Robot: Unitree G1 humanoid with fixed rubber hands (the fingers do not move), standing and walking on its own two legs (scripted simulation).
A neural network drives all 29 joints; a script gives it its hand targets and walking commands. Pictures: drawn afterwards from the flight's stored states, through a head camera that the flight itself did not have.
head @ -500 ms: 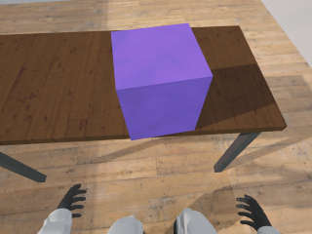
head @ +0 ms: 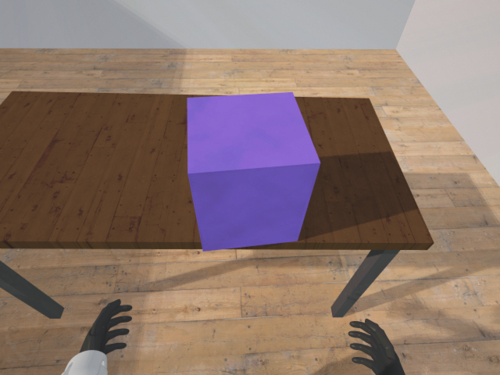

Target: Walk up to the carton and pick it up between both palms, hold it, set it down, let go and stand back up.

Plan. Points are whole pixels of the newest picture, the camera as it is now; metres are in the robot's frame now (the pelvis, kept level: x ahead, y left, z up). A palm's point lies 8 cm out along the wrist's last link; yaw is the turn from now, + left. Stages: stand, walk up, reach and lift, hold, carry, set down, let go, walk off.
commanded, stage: reach and lift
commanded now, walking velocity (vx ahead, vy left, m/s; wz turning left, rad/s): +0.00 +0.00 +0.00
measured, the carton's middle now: (246, 174) +0.48 +0.02 +0.00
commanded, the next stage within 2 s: none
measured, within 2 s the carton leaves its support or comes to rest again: neither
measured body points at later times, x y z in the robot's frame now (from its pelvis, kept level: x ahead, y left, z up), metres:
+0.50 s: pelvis +0.03 +0.01 +0.00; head +0.02 +0.02 +0.45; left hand +0.21 +0.23 -0.06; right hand +0.21 -0.22 -0.06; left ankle -0.01 +0.13 -0.74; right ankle +0.04 -0.09 -0.74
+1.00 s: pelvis +0.03 +0.01 +0.00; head +0.02 +0.02 +0.45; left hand +0.25 +0.21 -0.02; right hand +0.27 -0.21 -0.02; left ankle -0.01 +0.13 -0.74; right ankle +0.04 -0.09 -0.74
